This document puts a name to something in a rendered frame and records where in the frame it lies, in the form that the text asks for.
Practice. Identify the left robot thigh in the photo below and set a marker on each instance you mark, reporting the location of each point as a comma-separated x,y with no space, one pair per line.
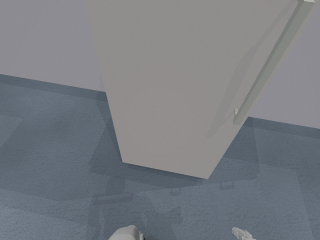
127,233

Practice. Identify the fridge door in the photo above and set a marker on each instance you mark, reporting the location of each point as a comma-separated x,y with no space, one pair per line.
174,71

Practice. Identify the right robot hand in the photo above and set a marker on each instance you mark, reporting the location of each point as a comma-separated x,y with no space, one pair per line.
241,234

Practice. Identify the handle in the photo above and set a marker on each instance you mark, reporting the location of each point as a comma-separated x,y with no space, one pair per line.
294,23

